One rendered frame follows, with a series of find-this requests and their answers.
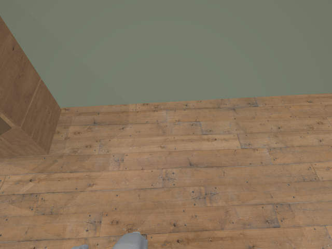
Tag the robot left thigh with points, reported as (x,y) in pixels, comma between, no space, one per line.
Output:
(131,241)

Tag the cupboard door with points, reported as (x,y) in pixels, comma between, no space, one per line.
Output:
(4,126)

